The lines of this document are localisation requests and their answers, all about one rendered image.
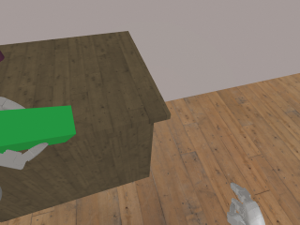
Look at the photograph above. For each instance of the right robot hand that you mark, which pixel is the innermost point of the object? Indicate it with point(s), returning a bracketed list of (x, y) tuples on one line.
[(249, 212)]

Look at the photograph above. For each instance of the sponge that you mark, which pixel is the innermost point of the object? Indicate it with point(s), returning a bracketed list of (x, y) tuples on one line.
[(22, 129)]

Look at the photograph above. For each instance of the table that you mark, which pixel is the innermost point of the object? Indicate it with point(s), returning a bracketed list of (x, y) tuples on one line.
[(114, 101)]

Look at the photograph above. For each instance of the left robot hand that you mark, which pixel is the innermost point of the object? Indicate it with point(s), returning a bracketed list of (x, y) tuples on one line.
[(14, 159)]

